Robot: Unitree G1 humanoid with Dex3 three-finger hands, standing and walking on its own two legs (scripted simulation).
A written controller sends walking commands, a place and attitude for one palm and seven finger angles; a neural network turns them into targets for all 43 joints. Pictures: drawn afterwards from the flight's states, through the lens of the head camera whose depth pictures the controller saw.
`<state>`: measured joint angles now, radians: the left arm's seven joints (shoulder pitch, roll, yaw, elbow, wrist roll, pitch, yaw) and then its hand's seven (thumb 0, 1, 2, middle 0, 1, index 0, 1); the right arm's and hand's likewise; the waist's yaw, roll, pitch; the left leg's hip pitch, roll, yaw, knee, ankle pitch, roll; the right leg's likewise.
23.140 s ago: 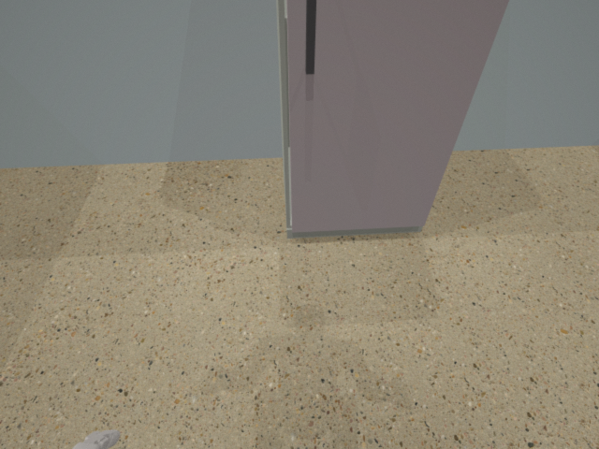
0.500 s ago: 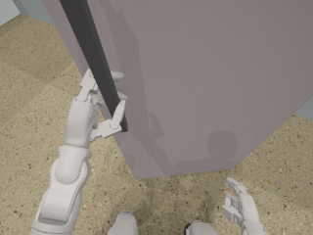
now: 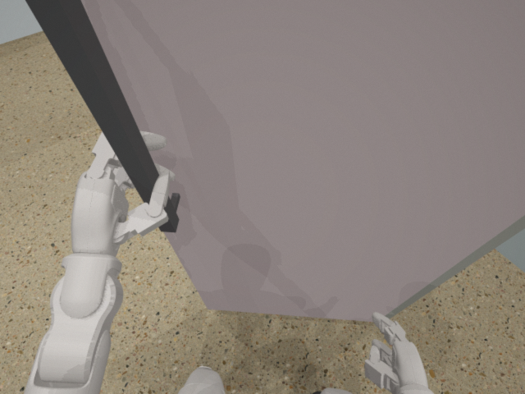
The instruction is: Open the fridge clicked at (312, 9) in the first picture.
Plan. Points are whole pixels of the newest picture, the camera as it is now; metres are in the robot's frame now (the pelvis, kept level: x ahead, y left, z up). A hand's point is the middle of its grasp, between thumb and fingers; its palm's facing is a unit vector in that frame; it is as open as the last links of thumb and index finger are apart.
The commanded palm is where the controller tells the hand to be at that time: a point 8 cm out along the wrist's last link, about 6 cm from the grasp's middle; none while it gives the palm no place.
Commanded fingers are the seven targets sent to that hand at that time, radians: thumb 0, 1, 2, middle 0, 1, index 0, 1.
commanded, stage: walk backward, drawing the door open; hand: left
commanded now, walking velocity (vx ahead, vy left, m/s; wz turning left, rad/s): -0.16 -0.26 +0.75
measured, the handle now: (134, 131) +0.35 +0.17 +0.22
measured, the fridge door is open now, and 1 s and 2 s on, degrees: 49 76 69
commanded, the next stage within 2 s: stop walking and hold the door back in 0.54 s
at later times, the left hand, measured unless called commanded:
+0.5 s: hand (170, 345) +0.16 +0.10 +0.16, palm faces +0.51 -0.83 -0.21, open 6.2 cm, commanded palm +0.10 +0.13 +0.16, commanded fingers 0.00 0.90 0.90 -0.45 -1.40 -0.45 -1.40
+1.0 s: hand out of the picture +0.09 +0.07 +0.16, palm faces +0.74 -0.65 -0.16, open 5.8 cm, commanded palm +0.07 +0.09 +0.15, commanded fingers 0.00 0.90 0.90 -0.45 -1.40 -0.45 -1.40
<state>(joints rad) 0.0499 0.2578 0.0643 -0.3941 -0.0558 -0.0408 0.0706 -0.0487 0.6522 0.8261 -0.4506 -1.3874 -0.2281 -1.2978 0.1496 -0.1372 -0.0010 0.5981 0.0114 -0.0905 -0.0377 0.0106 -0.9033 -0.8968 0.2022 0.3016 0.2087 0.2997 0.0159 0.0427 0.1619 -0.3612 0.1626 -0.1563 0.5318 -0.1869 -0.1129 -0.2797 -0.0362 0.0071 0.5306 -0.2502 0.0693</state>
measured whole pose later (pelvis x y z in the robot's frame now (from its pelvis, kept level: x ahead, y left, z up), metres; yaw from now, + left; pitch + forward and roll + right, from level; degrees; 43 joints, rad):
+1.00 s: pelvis -0.10 -0.30 +0.01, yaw +37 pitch -1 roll +1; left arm -0.39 0.28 0.09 0.27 -0.04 -0.13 0.12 -0.05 0.60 0.80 -0.48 -1.46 -0.44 -1.40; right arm 0.12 -0.30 -0.02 0.64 0.01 -0.03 -0.09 0.01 -0.91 -0.90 0.20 0.30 0.20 0.30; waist 0.02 -0.05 0.07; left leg -0.20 -0.02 0.08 0.50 -0.31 0.02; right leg -0.35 -0.15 -0.17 0.57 -0.20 0.01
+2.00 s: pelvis -0.13 -0.31 +0.00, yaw +35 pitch +4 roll +0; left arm -0.75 0.31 0.23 0.90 0.00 -0.21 0.10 0.00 -0.35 0.29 -0.41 -1.34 -0.38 -1.32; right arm 0.32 -0.22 0.03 0.75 0.01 -0.18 -0.01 0.01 -0.90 -0.90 0.20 0.30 0.21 0.30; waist -0.06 -0.01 -0.03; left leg -0.43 0.04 0.11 0.62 -0.26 0.01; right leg -0.44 -0.06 -0.02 0.64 -0.27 0.03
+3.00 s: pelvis -0.10 -0.29 -0.01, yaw +35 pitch +9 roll -1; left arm -0.64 0.55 0.45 0.89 -0.10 -0.27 -0.23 -0.01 -0.55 0.20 -0.26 -1.15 -0.26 -1.15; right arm 0.38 -0.27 0.00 0.67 0.03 -0.03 -0.06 0.01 -0.91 -0.90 0.20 0.30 0.21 0.30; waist -0.06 0.01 -0.08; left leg -0.52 0.07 0.09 0.69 -0.33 0.00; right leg -0.50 -0.03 -0.03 0.65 -0.31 0.03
